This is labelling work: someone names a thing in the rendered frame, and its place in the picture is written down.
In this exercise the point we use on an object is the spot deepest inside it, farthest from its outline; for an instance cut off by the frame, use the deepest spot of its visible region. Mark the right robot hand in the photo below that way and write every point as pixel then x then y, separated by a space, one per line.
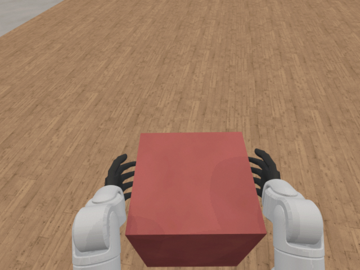
pixel 268 172

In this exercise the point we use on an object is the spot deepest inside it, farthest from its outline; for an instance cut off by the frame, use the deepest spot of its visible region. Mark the left robot hand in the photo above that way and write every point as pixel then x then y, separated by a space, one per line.
pixel 115 176

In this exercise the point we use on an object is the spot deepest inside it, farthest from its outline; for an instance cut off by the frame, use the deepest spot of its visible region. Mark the carton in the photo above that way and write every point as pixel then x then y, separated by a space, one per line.
pixel 193 201

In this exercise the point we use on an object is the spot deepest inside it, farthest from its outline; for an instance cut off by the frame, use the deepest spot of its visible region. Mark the right robot forearm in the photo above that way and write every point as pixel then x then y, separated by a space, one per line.
pixel 298 238

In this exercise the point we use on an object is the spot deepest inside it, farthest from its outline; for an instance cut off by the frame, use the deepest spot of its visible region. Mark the left robot forearm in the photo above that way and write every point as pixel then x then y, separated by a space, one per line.
pixel 96 231

